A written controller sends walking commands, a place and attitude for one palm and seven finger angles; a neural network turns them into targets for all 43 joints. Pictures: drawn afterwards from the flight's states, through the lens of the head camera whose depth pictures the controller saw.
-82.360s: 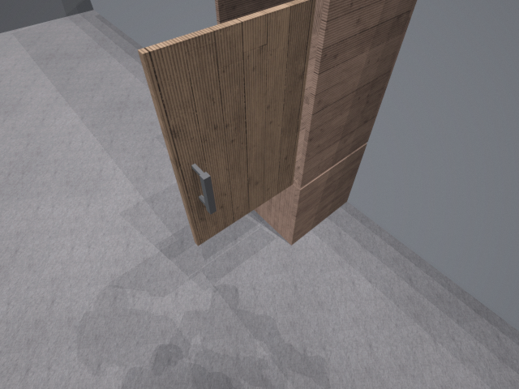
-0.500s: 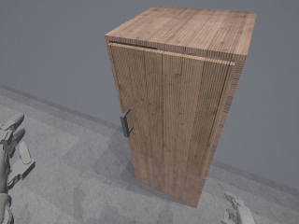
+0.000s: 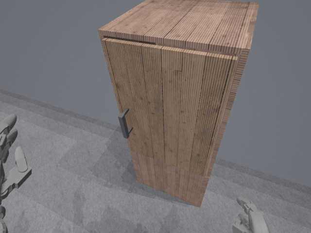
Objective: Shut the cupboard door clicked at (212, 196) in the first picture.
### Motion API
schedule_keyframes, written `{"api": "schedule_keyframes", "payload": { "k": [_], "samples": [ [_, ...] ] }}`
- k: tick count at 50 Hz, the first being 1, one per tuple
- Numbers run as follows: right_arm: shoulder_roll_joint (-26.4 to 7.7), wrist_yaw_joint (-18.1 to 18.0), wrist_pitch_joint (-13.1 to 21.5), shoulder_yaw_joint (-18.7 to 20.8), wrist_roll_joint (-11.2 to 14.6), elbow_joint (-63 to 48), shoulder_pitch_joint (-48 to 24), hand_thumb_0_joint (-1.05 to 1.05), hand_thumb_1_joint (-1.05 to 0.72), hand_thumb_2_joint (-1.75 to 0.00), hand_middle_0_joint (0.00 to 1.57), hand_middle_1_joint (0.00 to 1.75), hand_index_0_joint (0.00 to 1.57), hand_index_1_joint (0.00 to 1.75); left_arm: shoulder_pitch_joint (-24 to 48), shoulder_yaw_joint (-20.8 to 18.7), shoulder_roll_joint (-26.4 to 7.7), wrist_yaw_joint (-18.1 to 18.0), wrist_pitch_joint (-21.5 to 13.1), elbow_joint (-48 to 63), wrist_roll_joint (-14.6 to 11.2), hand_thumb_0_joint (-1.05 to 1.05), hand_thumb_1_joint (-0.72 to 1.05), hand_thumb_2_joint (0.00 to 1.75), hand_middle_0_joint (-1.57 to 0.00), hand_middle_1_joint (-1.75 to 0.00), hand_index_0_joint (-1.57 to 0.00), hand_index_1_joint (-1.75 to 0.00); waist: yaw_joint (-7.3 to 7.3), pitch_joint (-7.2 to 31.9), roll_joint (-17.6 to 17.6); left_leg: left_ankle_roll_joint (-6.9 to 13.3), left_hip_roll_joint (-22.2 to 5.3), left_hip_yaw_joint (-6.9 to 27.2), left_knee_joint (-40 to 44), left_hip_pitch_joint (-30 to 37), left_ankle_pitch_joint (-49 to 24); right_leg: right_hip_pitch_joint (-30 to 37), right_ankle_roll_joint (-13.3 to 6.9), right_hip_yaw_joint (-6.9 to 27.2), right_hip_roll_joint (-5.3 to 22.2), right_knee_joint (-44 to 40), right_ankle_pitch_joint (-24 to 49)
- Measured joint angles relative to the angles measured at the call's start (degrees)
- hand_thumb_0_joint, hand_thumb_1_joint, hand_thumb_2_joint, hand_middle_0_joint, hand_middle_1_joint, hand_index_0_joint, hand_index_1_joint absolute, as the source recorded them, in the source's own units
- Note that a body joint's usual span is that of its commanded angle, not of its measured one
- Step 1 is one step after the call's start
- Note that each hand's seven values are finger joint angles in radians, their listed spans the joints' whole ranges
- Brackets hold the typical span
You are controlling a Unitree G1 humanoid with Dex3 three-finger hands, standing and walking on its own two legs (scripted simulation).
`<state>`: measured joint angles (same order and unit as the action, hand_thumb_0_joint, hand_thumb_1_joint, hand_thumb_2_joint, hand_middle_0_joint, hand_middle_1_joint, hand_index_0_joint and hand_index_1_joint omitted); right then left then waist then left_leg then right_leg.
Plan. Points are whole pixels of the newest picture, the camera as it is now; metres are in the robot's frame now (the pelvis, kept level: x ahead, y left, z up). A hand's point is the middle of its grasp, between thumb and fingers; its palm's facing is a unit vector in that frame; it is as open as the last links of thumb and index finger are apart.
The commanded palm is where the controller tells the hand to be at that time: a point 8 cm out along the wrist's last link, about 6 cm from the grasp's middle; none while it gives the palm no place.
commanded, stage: step back with the hand held close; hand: left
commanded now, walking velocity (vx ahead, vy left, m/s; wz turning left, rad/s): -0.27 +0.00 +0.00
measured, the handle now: (126, 123) +0.55 +0.19 -0.09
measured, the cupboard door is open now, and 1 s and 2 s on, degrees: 0 0 0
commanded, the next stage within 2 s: stop stepping back and stand still in 1.52 s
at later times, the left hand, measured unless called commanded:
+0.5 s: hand out of the picture +0.14 +0.29 +0.16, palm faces +0.43 -0.76 -0.48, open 7.4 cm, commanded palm +0.09 +0.32 +0.18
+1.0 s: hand out of the picture +0.11 +0.29 +0.16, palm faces +0.45 -0.76 -0.48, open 7.4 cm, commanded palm +0.04 +0.32 +0.18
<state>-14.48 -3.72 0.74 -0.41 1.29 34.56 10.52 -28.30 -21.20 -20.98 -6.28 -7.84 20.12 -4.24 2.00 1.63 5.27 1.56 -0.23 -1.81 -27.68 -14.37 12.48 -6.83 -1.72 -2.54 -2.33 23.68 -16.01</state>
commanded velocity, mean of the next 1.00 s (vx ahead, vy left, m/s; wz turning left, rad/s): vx -0.32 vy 0.00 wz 0.00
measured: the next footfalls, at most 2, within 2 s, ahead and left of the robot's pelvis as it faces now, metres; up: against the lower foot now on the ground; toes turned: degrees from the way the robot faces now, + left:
right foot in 1.56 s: -0.22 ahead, -0.10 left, +0.00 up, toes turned +0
left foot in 1.88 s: -0.06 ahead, +0.14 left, +0.00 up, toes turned -4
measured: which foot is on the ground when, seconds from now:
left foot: down 0.00-1.00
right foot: down 0.00-1.00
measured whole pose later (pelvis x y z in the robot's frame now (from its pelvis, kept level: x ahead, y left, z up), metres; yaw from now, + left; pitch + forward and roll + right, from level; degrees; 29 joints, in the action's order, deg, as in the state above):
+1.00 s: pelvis -0.09 +0.02 -0.02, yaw +1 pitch +2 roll -3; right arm -12.0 -3.9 3.5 -0.4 -0.6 33.9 11.8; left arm -30.5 -27.6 -26.7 -8.6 -14.3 29.2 -2.6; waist -0.8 0.3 0.0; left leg 3.5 -0.4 -0.9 -33.1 -29.1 6.0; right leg -17.9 -0.6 1.7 -4.9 33.5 -17.4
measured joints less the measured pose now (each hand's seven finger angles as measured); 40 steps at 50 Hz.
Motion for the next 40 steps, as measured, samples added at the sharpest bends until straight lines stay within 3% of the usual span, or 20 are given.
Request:
{"api": "schedule_keyframes", "payload": {
  "k": [12,22,34,40],
  "samples": [
    [0.1,-1.3,-3.5,0.7,0.4,-2.9,0.0,0.01,-0.90,-0.89,0.20,0.30,0.20,0.30,-2.5,-1.3,-3.7,-0.9,0.6,4.3,-0.5,0.02,0.89,0.90,-0.21,-0.30,-0.21,-0.30,-1.41,-0.9,-1.8,1.6,1.3,-1.9,0.3,-2.9,-1.8,-5.0,1.5,1.6,1.6,3.5,0.3],
    [0.9,-1.3,-1.7,-0.1,0.0,-3.5,1.5,0.01,-0.90,-0.89,0.20,0.30,0.21,0.30,-3.3,-2.3,-3.5,-1.9,-1.6,6.0,0.7,0.01,0.89,0.90,-0.21,-0.30,-0.21,-0.30,-1.85,-0.6,-3.0,2.3,1.3,-1.3,-1.5,-6.6,-3.4,-8.6,1.8,0.8,1.7,5.4,1.7],
    [1.5,-0.6,1.2,-0.3,-1.2,-0.8,3.0,0.01,-0.90,-0.89,0.20,0.30,0.21,0.30,-2.4,-2.7,-2.1,-3.2,-3.7,8.4,1.8,0.02,0.89,0.90,-0.21,-0.30,-0.21,-0.30,-0.90,-1.0,-3.9,1.3,0.4,-0.1,-5.7,-10.5,-1.0,-11.2,1.0,-0.5,0.8,7.4,2.5],
    [1.4,-0.6,1.4,-0.1,-1.3,0.5,2.4,0.01,-0.90,-0.89,0.20,0.30,0.21,0.30,-1.6,-2.4,-3.3,-3.9,-5.2,9.0,1.6,0.01,0.89,0.90,-0.21,-0.30,-0.21,-0.30,-1.87,-0.8,-4.0,1.5,-0.3,0.1,-5.9,-11.2,-4.4,-11.6,1.2,-0.7,0.1,7.4,3.1]
  ]
}}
